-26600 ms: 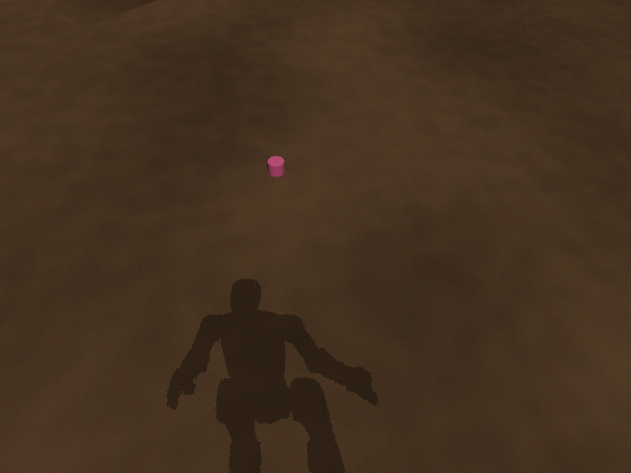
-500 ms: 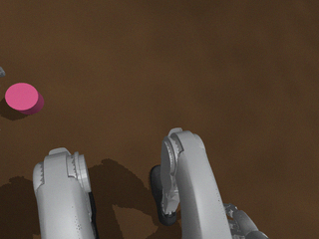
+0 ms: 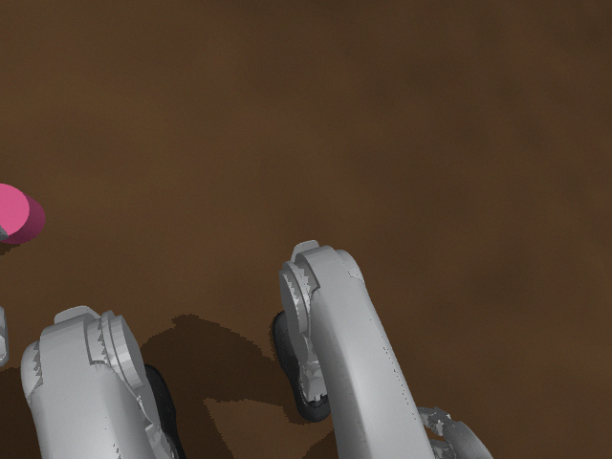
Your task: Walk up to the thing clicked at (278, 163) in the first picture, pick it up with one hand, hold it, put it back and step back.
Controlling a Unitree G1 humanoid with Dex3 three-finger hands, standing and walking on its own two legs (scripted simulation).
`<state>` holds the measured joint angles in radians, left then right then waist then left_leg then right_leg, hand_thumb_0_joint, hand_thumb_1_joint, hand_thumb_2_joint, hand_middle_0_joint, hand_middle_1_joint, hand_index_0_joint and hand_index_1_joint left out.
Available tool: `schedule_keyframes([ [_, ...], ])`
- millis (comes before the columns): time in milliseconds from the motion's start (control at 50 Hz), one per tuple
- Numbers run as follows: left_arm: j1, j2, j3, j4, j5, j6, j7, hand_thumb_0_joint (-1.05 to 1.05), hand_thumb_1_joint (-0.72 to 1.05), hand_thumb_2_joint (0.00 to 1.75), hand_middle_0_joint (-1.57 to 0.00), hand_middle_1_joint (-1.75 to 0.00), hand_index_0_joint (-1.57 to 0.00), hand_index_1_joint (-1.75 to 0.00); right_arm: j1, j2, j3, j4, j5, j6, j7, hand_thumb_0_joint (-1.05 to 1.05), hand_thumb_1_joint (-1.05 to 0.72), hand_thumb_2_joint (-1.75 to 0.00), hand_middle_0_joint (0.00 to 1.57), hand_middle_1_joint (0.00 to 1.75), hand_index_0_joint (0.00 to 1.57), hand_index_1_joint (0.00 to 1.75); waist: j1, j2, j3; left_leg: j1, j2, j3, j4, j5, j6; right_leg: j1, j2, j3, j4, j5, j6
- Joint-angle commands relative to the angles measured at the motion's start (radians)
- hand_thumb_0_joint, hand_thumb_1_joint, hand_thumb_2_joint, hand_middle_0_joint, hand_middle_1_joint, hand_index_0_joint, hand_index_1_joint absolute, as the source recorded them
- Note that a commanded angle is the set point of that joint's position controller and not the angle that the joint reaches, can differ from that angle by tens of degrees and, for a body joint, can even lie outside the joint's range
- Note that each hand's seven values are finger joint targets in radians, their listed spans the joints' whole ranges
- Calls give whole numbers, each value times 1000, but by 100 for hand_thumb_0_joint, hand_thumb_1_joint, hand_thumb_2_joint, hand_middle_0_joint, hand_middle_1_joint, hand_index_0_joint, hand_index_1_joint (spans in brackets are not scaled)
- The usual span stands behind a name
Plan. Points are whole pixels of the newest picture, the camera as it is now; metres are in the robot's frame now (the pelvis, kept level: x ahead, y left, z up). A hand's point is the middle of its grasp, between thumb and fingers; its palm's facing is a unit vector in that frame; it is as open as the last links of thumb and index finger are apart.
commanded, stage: approach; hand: left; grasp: from above
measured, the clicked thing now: (6, 215) +0.48 +0.29 -0.30
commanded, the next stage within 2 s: close in in 0.04 s
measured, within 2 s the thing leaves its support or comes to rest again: neither
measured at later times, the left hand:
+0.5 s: hand out of the picture +0.47 +0.29 -0.22, palm faces -0.44 -0.07 -0.90, open 14.1 cm
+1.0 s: hand out of the picture +0.47 +0.29 -0.25, palm faces -0.46 -0.10 -0.88, open 14.2 cm
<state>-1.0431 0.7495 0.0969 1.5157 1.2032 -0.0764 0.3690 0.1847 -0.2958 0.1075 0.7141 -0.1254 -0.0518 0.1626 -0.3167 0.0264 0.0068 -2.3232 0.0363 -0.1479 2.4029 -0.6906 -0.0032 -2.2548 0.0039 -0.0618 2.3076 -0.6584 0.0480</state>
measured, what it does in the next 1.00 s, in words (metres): stands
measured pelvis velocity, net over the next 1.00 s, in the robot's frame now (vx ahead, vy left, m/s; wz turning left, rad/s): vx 0.00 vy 0.00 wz -0.06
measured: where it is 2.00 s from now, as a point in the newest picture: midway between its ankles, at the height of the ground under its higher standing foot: (238, 414)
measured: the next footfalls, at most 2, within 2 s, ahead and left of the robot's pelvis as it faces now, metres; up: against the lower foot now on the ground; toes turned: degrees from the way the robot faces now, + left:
none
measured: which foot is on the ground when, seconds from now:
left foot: down 0.00-1.00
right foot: down 0.00-1.00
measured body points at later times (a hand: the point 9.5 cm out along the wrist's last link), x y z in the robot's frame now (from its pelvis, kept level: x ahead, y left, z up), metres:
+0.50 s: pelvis +0.00 +0.00 -0.02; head +0.25 +0.09 +0.34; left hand +0.49 +0.29 -0.17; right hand +0.07 -0.28 -0.10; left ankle +0.07 +0.13 -0.30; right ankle +0.10 -0.13 -0.30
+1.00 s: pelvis +0.00 +0.00 -0.03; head +0.28 +0.08 +0.32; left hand +0.49 +0.29 -0.20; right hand +0.01 -0.26 -0.10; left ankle +0.07 +0.13 -0.30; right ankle +0.10 -0.13 -0.30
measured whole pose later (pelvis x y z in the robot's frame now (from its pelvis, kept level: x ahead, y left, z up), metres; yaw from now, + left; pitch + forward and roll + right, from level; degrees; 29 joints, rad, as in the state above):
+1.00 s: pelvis +0.00 +0.00 -0.03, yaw -3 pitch +30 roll -11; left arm -1.04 0.93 0.14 1.66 1.30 -0.24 0.54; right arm 0.15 -0.32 0.21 0.71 -0.24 -0.16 0.22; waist -0.36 -0.07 0.12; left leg -2.36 0.03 -0.23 2.52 -0.71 -0.02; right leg -2.27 0.02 -0.12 2.38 -0.66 0.05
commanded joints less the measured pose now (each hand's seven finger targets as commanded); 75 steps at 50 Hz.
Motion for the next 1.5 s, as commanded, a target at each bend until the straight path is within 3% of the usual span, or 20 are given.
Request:
schedule_keyframes([
  [0, -175, 302, 31, -138, -25, -68, -17, 0, -54, 97, -6, -107, -8, -105, 186, -247, -77, -21, -3, 1, -16, 0, -90, -90, 20, 30, 20, 30, 30, 137, -663, 358, -36, 103, -198, 163, 54, 460, 32, -80, -225, 203, -62],
  [80, -240, 335, 56, -250, 8, -174, 9, 0, -53, 98, -7, -107, -8, -106, 200, -251, -87, -2, -20, -2, -18, 0, -91, -90, 20, 30, 20, 30, 33, 255, -707, 470, -33, 88, -197, 165, 29, 404, 36, -97, -205, 189, -73],
  [140, -263, 281, 29, -319, 21, -219, 52, 0, -53, 97, -6, -104, -8, -102, 198, -254, -112, 7, -32, -6, -22, 0, -90, -90, 20, 30, 20, 30, 11, 299, -709, 507, -31, 87, -194, 128, 20, 347, 33, -101, -208, 156, -77],
  [220, -308, 221, -19, -219, 57, -214, 104, 0, -54, 102, -7, -102, -7, -101, 204, -260, -115, 39, -47, -20, -23, 0, -90, -90, 20, 30, 20, 30, -27, 278, -649, 523, -26, 71, -189, 123, 18, 259, 31, -125, -195, 152, -76],
  [400, -320, 286, 8, 6, 128, -133, 183, 0, -54, 101, -6, -100, -6, -101, 178, -279, -71, 36, -74, -50, 3, 0, -90, -90, 20, 30, 20, 30, -42, 322, -580, 514, -28, 67, -185, 163, 21, 223, 34, -150, -146, 194, -70],
  [460, -296, 322, 39, 14, 118, -111, 198, 0, -53, 99, -6, -100, -6, -100, 159, -289, -56, 16, -76, -56, 9, 0, -89, -90, 20, 30, 20, 30, -24, 349, -632, 537, -28, 66, -186, 219, 18, 274, 32, -149, -135, 243, -66],
  [600, -280, 395, 76, 31, 90, -101, 193, 0, -52, 97, -6, -101, -6, -100, 167, -301, -26, -2, -88, -76, 26, 0, -89, -90, 20, 30, 20, 30, -47, 294, -615, 446, -23, 76, -133, 206, 34, 346, 44, -135, -144, 254, -65],
  [660, -275, 374, 44, 14, 68, -111, 182, 0, -54, 98, -6, -100, -5, -100, 158, -294, -16, -6, -87, -85, 30, 0, -90, -90, 20, 30, 20, 30, -42, 325, -630, 458, -20, 71, -140, 193, 29, 362, 50, -137, -152, 242, -69],
  [780, -257, 440, 81, 20, 59, -143, 178, 0, -53, 98, -6, -99, -6, -99, 189, -318, -7, 5, -95, -89, 31, 0, -89, -90, 20, 30, 20, 30, -56, 291, -606, 426, -15, 53, -122, 169, 31, 373, 54, -152, -145, 223, -66],
  [860, -273, 388, 36, 25, 71, -163, 186, 0, -54, 99, -6, -98, -6, -99, 183, -315, 10, 4, -107, -99, 39, 0, -89, -90, 20, 30, 20, 30, -78, 313, -563, 449, -15, 46, -120, 171, 24, 338, 56, -167, -138, 225, -66],
  [920, -232, 406, 50, 44, 79, -175, 211, 0, -54, 100, -6, -98, -6, -99, 168, -320, 15, 4, -108, -102, 40, 0, -89, -90, 20, 30, 20, 30, -54, 335, -575, 469, -14, 38, -137, 181, 17, 346, 59, -177, -135, 227, -72],
  [1040, -285, 421, 52, 76, 108, -163, 257, 0, -55, 102, -7, -98, -5, -99, 166, -330, 22, 14, -129, -117, 53, 0, -89, -90, 20, 30, 20, 30, -95, 324, -529, 452, -7, 37, -103, 187, 23, 329, 63, -179, -131, 251, -64],
  [1060, -298, 385, 26, 73, 106, -161, 258, 0, -54, 101, -7, -98, -5, -99, 160, -327, 27, 9, -129, -122, 55, 0, -89, -90, 20, 30, 20, 30, -96, 324, -533, 450, -10, 38, -110, 182, 22, 328, 63, -181, -136, 245, -64],
  [1120, -279, 426, 49, 78, 107, -151, 277, 0, -54, 101, -7, -99, -6, -100, 146, -339, 23, 11, -130, -135, 59, 0, -89, -90, 20, 30, 20, 30, -80, 365, -553, 490, -5, 31, -118, 207, 13, 336, 64, -187, -125, 262, -67],
  [1200, -293, 409, 43, 95, 106, -134, 277, 0, -53, 100, -7, -100, -6, -100, 149, -344, 26, 3, -137, -144, 71, 0, -90, -90, 20, 30, 20, 30, -99, 359, -528, 475, -5, 30, -113, 205, 16, 336, 63, -190, -126, 263, -65],
  [1240, -273, 454, 76, 104, 102, -127, 282, 0, -52, 101, -8, -101, -7, -102, 154, -354, 26, 12, -139, -143, 72, 0, -90, -90, 20, 30, 20, 30, -90, 367, -546, 476, -4, 26, -122, 205, 15, 352, 65, -191, -125, 260, -67],
  [1260, -290, 421, 52, 118, 99, -122, 275, 0, -53, 100, -7, -100, -6, -101, 148, -348, 28, 1, -139, -149, 78, 0, -90, -90, 20, 30, 20, 30, -108, 359, -515, 468, -4, 26, -112, 193, 16, 331, 62, -191, -117, 254, -66],
  [1280, -269, 435, 66, 115, 96, -120, 275, 0, -54, 100, -7, -101, -6, -101, 147, -353, 24, 11, -137, -148, 77, 0, -90, -90, 20, 30, 20, 30, -91, 364, -529, 479, -2, 24, -123, 199, 13, 337, 66, -193, -124, 252, -68],
  [1420, -267, 454, 67, 106, 82, -140, 261, 0, -52, 100, -7, -102, -6, -102, 142, -358, 36, 4, -135, -152, 80, 0, -90, -90, 20, 30, 20, 30, -97, 366, -517, 473, -1, 11, -122, 192, 12, 340, 63, -199, -122, 243, -68],
  [1480, -276, 413, 29, 117, 84, -150, 254, 0, -51, 99, -7, -103, -7, -103, 138, -358, 41, -5, -140, -159, 85, 0, -90, -90, 20, 30, 20, 30, -117, 347, -500, 473, -1, 13, -105, 190, 14, 337, 66, -202, -118, 250, -63],
])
